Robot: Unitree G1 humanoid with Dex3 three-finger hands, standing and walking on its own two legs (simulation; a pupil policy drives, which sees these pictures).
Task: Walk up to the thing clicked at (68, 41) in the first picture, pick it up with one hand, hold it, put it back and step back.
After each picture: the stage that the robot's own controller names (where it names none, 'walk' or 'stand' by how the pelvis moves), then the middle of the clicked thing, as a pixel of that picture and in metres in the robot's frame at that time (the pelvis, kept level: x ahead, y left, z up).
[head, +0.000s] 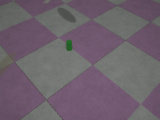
stand; (69, 45) +1.29 +0.17 -0.72
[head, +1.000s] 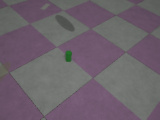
walk; (68, 56) +1.17 +0.10 -0.71
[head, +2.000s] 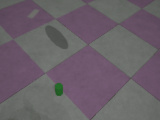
walk; (59, 89) +0.66 +0.15 -0.71
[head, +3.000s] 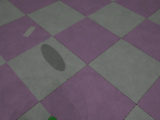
walk; out of the picture +0.42 +0.20 -0.71
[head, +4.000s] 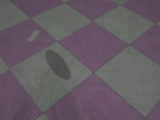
stand; out of the picture +0.31 +0.17 -0.71
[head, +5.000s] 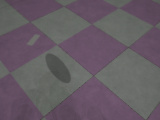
stand; out of the picture +0.30 +0.17 -0.72
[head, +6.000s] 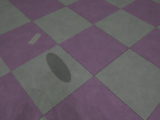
stand; out of the picture +0.31 +0.17 -0.73
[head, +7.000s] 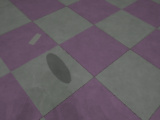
stand; out of the picture +0.30 +0.17 -0.73
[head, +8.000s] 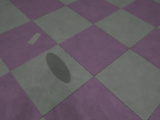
stand; out of the picture +0.29 +0.17 -0.73
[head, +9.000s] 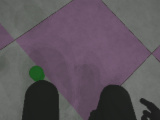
go down; (37, 74) +0.37 +0.19 -0.39
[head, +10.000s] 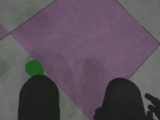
go down; (35, 70) +0.37 +0.21 -0.31
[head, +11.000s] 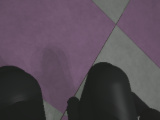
close in; out of the picture +0.36 +0.24 -0.22
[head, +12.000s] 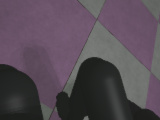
close; out of the picture +0.37 +0.24 -0.22
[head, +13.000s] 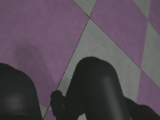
close; out of the picture +0.37 +0.25 -0.22
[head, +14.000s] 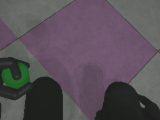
lift; (18, 80) +0.30 +0.23 -0.07
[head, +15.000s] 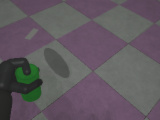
hold; (29, 83) +0.33 +0.18 +0.04
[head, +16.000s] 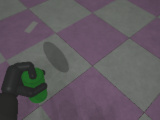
hold; (35, 86) +0.32 +0.17 +0.00
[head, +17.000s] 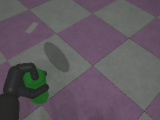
hold; (37, 87) +0.32 +0.17 +0.00
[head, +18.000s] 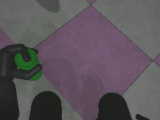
crouch; (29, 65) +0.38 +0.19 -0.08
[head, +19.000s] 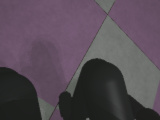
lower; out of the picture +0.38 +0.26 -0.22
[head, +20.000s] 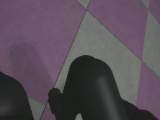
lower; out of the picture +0.40 +0.27 -0.22
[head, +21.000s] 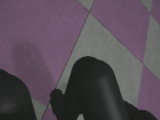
lower; out of the picture +0.40 +0.27 -0.22
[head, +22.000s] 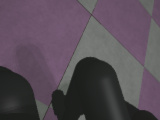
lower; out of the picture +0.39 +0.27 -0.22
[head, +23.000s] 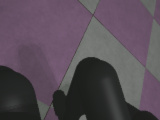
loosen; out of the picture +0.38 +0.26 -0.22
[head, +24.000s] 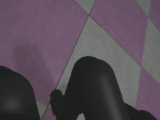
withdraw; out of the picture +0.37 +0.25 -0.22
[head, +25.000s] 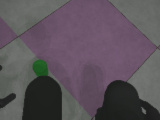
walk; (41, 69) +0.40 +0.20 -0.34
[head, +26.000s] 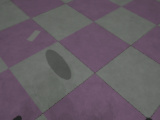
stand; out of the picture +0.32 +0.16 -0.66
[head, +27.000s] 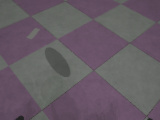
stand; out of the picture +0.34 +0.17 -0.66
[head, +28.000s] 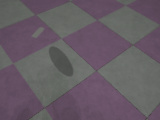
stand; out of the picture +0.34 +0.17 -0.69
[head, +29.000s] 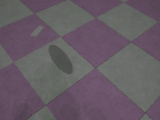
walk; out of the picture +0.36 +0.16 -0.72
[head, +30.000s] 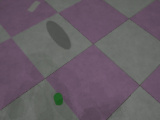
walk; (58, 99) +0.47 +0.17 -0.71
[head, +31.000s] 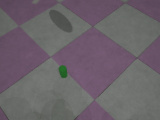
walk; (63, 71) +0.73 +0.23 -0.70
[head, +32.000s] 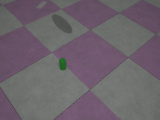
stand; (62, 64) +0.95 +0.19 -0.71
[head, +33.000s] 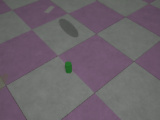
stand; (68, 67) +0.96 +0.17 -0.72
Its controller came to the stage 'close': yes
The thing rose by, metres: 0.70
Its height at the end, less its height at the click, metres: +0.00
